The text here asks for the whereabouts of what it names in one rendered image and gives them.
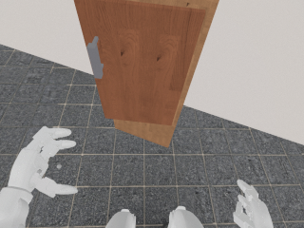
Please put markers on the left robot hand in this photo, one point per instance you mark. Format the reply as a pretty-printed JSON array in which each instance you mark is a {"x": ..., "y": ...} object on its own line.
[{"x": 24, "y": 174}]

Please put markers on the handle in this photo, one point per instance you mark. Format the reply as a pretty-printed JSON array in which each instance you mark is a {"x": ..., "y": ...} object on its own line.
[{"x": 94, "y": 58}]

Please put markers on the robot thigh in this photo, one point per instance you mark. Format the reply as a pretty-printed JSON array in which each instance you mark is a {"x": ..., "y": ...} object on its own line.
[
  {"x": 183, "y": 219},
  {"x": 122, "y": 219}
]

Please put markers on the cupboard door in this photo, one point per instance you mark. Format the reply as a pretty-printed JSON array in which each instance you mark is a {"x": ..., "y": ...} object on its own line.
[{"x": 146, "y": 50}]

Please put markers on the right robot hand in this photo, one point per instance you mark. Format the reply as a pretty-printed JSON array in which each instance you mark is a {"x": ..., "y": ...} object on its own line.
[{"x": 257, "y": 212}]

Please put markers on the robot left forearm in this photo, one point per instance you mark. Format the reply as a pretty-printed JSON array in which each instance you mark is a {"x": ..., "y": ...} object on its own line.
[{"x": 14, "y": 207}]

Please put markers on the robot left thigh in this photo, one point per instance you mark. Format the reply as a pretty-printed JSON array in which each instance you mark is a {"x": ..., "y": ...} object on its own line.
[{"x": 122, "y": 219}]

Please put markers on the robot right thigh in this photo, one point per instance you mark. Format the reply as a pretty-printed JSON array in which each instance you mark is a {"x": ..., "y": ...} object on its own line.
[{"x": 183, "y": 219}]

